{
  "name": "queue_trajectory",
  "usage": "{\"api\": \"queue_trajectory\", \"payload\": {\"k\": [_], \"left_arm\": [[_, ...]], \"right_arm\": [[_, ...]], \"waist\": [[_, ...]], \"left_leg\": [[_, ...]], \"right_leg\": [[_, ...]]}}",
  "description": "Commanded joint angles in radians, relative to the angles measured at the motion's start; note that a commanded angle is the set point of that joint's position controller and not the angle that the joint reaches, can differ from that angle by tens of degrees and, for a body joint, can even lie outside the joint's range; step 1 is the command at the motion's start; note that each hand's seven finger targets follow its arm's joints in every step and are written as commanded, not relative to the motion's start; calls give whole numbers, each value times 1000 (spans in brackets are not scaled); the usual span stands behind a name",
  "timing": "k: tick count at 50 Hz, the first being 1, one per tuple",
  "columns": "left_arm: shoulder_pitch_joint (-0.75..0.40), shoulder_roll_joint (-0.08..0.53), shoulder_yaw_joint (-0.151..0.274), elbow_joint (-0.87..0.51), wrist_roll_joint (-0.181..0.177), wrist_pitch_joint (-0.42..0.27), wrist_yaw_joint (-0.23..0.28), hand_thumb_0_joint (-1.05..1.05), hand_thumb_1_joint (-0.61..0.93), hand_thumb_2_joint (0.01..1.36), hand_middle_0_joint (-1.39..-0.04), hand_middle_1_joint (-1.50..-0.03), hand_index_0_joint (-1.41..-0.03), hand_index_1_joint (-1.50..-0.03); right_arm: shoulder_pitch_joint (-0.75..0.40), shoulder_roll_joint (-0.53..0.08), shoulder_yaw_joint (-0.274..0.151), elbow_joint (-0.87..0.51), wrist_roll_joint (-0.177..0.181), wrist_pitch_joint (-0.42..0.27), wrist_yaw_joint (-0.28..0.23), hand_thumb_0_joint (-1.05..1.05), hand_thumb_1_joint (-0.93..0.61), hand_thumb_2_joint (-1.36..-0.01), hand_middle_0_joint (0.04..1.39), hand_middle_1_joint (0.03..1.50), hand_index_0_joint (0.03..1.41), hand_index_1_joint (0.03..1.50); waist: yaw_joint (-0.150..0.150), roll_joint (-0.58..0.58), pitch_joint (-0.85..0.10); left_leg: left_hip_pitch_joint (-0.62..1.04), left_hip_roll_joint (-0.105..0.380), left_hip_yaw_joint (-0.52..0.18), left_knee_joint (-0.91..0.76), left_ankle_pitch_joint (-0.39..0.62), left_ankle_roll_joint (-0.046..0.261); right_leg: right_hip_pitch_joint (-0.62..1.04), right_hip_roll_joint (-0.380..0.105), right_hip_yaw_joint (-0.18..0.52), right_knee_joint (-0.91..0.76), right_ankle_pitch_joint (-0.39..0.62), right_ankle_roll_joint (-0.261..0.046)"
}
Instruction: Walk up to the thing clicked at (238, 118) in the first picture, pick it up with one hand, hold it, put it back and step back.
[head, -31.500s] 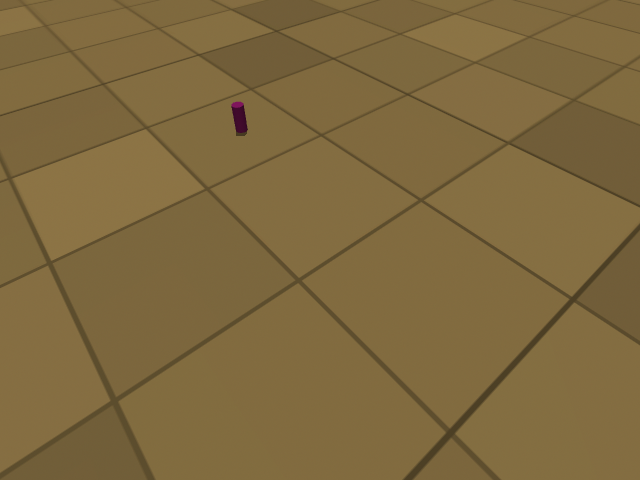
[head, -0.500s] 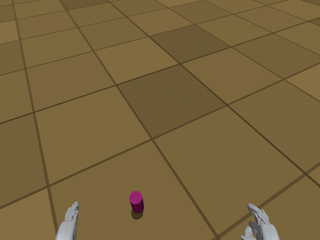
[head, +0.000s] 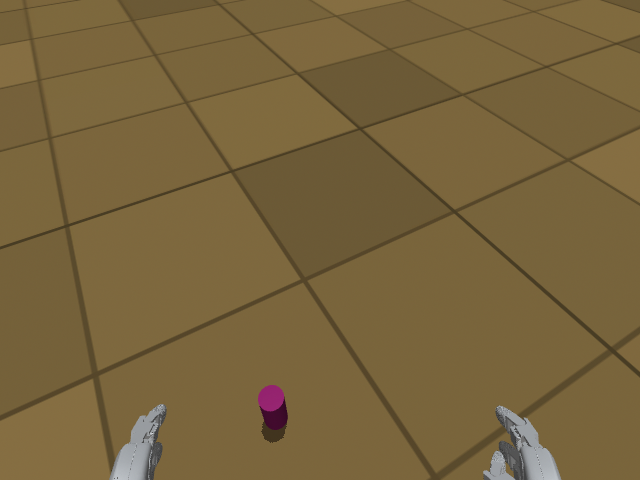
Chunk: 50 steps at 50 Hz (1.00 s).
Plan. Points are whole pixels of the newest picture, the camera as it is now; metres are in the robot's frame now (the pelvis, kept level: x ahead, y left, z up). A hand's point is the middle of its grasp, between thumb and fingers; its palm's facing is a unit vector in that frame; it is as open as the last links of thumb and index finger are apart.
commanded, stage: stand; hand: left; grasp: from the side
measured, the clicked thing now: (273, 408) +0.44 +0.14 -0.64
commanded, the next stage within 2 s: none
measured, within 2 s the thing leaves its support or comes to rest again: neither
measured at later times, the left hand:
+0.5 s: hand out of the picture +0.12 +0.23 -0.11, palm faces -0.02 -0.94 -0.34, open 7.5 cm
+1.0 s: hand out of the picture +0.03 +0.25 -0.10, palm faces +0.00 -0.94 -0.34, open 7.4 cm
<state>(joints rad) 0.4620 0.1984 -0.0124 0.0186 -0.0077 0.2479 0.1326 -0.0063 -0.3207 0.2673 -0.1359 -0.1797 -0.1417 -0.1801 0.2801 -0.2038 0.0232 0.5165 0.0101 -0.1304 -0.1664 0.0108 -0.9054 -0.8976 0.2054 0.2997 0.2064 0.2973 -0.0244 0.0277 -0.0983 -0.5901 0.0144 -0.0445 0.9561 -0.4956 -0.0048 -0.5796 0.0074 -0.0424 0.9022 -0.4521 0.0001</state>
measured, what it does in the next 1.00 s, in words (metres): rises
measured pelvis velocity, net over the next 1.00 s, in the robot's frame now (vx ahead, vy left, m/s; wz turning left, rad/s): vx -0.02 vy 0.01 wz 0.01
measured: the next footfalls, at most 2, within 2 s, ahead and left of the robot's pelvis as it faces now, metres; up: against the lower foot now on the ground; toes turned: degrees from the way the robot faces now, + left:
none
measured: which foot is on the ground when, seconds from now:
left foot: down 0.00-1.00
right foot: down 0.00-1.00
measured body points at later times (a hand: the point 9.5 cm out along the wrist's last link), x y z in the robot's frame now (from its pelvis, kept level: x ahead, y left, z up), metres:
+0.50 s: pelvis -0.01 +0.00 +0.02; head +0.00 +0.01 +0.47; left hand +0.12 +0.28 -0.08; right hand +0.11 -0.27 -0.09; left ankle -0.01 +0.12 -0.69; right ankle +0.00 -0.12 -0.69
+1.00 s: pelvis -0.02 +0.01 +0.05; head -0.02 +0.00 +0.50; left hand +0.03 +0.30 -0.08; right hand +0.05 -0.27 -0.09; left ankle -0.01 +0.12 -0.69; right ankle +0.00 -0.12 -0.69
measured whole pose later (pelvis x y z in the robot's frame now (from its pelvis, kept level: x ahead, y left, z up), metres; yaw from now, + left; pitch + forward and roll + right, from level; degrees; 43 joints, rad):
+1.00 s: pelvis -0.02 +0.01 +0.05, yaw +1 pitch -4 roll +0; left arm 0.18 0.31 0.00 1.09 0.03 0.00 0.02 0.01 0.90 0.90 -0.20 -0.30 -0.21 -0.30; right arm 0.16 -0.29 -0.02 1.09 -0.03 0.00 -0.01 0.00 -0.91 -0.90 0.21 0.30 0.21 0.30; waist 0.01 0.01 0.06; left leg -0.13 -0.03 -0.02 0.40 -0.20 0.01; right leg -0.15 -0.04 -0.02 0.42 -0.20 0.02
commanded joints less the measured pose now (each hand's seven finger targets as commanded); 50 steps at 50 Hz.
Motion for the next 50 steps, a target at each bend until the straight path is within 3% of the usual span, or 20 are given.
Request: {"api": "queue_trajectory", "payload": {"k": [1, 4, 5, 9, 12, 13, 14, 15, 17, 20, 22, 24, 25, 28, 30, 32, 39, 41, 46, 50], "left_arm": [[-28, 95, 52, -176, 5, -54, 8, 0, 273, 872, -200, -300, -200, -301], [-23, 107, 62, -200, 2, -55, 10, 0, 513, 900, -200, -300, -200, -301], [-16, 97, 55, -184, 3, -53, 8, 0, 593, 900, -200, -300, -200, -301], [-6, 98, 59, -182, 4, -49, 10, 0, 900, 900, -200, -300, -200, -301], [-21, 107, 61, -190, 4, -51, 12, 0, 900, 900, -200, -300, -200, -301], [-208, 228, 100, 161, 101, -157, -33, 0, 900, 900, -200, -300, -200, -301], [-178, 246, 107, 255, 111, -200, -57, 0, 900, 900, -200, -300, -200, -301], [-182, 237, 103, 293, 104, -223, -69, 0, 900, 900, -200, -300, -200, -301], [-188, 246, 94, 355, 79, -252, -90, 0, 900, 900, -200, -300, -200, -301], [-235, 257, 94, 467, 56, -270, -101, 0, 900, 900, -200, -300, -200, -301], [-250, 255, 89, 536, 53, -279, -101, 0, 900, 900, -200, -300, -200, -301], [-279, 272, 89, 595, 54, -288, -100, 0, 900, 900, -200, -300, -200, -301], [-298, 274, 89, 618, 52, -288, -100, 0, 900, 900, -200, -300, -200, -301], [-299, 261, 82, 691, 46, -287, -100, 0, 900, 900, -200, -300, -200, -301], [-298, 271, 81, 743, 43, -289, -101, 0, 900, 900, -200, -300, -200, -301], [-291, 272, 76, 793, 41, -289, -100, 0, 900, 900, -200, -300, -200, -301], [-306, 292, 67, 920, 32, -281, -99, 0, 900, 900, -200, -300, -200, -301], [-310, 300, 64, 949, 32, -282, -99, 0, 900, 900, -200, -300, -200, -301], [-326, 299, 57, 1004, 33, -277, -101, 0, 900, 900, -200, -300, -200, -301], [-327, 306, 54, 1036, 34, -278, -104, 0, 900, 900, -200, -300, -200, -301]], "right_arm": [[-61, -124, -48, -159, 0, -56, -14, 0, -900, -900, 200, 300, 200, 300], [-65, -124, -47, -164, 0, -57, -13, 0, -900, -900, 200, 300, 200, 300], [-57, -123, -47, -161, 0, -56, -14, 0, -900, -900, 200, 300, 200, 300], [-56, -124, -50, -163, 0, -55, -16, 0, -900, -900, 200, 300, 200, 300], [-58, -124, -47, -157, -1, -54, -16, 0, -900, -900, 200, 300, 200, 300], [-122, -252, -83, 56, -117, 15, 44, 0, -900, -900, 200, 300, 200, 300], [-95, -239, -90, 96, -120, 43, 69, 0, -900, -900, 200, 300, 200, 300], [-97, -232, -87, 106, -114, 54, 79, 0, -900, -900, 200, 300, 200, 300], [-106, -236, -91, 116, -91, 64, 104, 0, -900, -900, 200, 300, 200, 300], [-116, -237, -99, 162, -61, 66, 133, 0, -900, -900, 200, 300, 200, 300], [-139, -235, -102, 198, -61, 71, 140, 0, -900, -900, 200, 300, 200, 300], [-140, -232, -101, 229, -62, 79, 144, 0, -900, -900, 200, 300, 200, 300], [-136, -236, -100, 244, -64, 82, 144, 0, -900, -900, 200, 300, 200, 300], [-150, -251, -100, 286, -64, 86, 148, 0, -900, -900, 200, 300, 200, 300], [-153, -260, -98, 314, -60, 89, 148, 0, -900, -900, 200, 300, 200, 300], [-141, -264, -94, 347, -55, 89, 146, 0, -900, -900, 200, 300, 200, 300], [-150, -292, -88, 441, -43, 97, 143, 0, -900, -900, 200, 300, 200, 300], [-153, -292, -86, 464, -40, 97, 141, 0, -900, -900, 200, 300, 200, 300], [-161, -298, -83, 505, -38, 107, 143, 0, -900, -900, 200, 300, 200, 300], [-162, -291, -82, 524, -36, 110, 148, 0, -900, -900, 200, 300, 200, 300]], "waist": [[-2, -4, -85], [8, 4, -89], [-4, -4, -99], [-3, -1, -130], [1, 4, -104], [44, -67, 15], [33, -89, -48], [33, -84, -57], [35, -47, -18], [38, -24, -28], [45, -17, -15], [33, -37, 6], [28, -30, 33], [43, 17, 69], [42, -3, 85], [42, -15, 70], [41, 3, 109], [41, -14, 101], [37, -3, 158], [37, -35, 167]], "left_leg": [[48, -10, 28, -158, 251, 13], [41, -13, 27, -160, 240, 14], [48, -14, 29, -150, 247, 15], [65, -11, 27, -148, 292, 12], [52, -12, 27, -150, 273, 13], [76, 22, -27, -184, 403, 46], [125, 27, -8, -182, 426, 61], [162, 30, -15, -190, 454, 73], [185, 26, -38, -254, 356, 81], [227, 21, -46, -293, 327, 64], [250, 23, -57, -324, 308, 66], [275, 16, -47, -341, 291, 58], [275, 20, -56, -375, 255, 60], [256, 47, -102, -473, 219, 65], [266, 51, -105, -510, 220, 61], [315, 57, -103, -521, 301, 55], [376, 72, -112, -624, 324, 41], [415, 71, -100, -620, 391, 38], [381, 73, -107, -685, 250, 33], [383, 64, -97, -689, 243, 29]], "right_leg": [[62, 11, -10, -142, 220, -10], [72, 9, -11, -149, 211, -11], [73, 8, -6, -150, 219, -9], [86, 11, -9, -135, 259, -11], [74, 9, -10, -141, 241, -10], [213, -83, 100, -181, 326, -76], [245, -97, 126, -177, 378, -101], [238, -96, 138, -174, 396, -105], [223, -94, 135, -211, 305, -90], [250, -102, 140, -245, 310, -75], [267, -103, 131, -274, 303, -65], [271, -122, 154, -328, 277, -65], [256, -120, 153, -348, 228, -62], [313, -93, 112, -367, 205, -46], [343, -96, 115, -400, 212, -43], [381, -106, 114, -420, 275, -42], [427, -111, 105, -500, 275, -28], [439, -121, 110, -520, 312, -26], [435, -114, 105, -559, 235, -15], [427, -119, 117, -595, 180, -14]]}}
